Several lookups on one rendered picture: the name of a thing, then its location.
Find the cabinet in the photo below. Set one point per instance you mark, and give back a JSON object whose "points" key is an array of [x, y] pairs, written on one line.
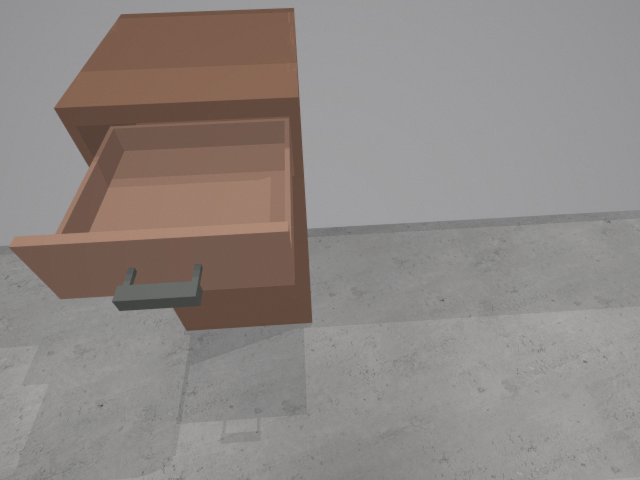
{"points": [[202, 66]]}

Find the drawer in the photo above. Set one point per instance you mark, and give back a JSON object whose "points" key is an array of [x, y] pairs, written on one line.
{"points": [[161, 198]]}

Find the handle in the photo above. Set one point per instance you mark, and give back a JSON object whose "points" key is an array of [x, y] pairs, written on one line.
{"points": [[158, 295]]}

